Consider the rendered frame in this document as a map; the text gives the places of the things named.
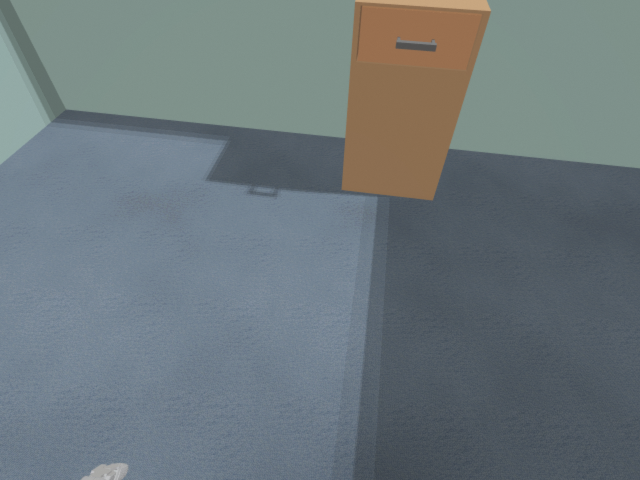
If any drawer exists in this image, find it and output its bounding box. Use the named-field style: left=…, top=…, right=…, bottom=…
left=358, top=6, right=482, bottom=70

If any cabinet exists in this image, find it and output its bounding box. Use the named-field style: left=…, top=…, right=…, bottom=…
left=342, top=0, right=491, bottom=200

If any handle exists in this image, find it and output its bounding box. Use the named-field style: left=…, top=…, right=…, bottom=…
left=396, top=37, right=437, bottom=52

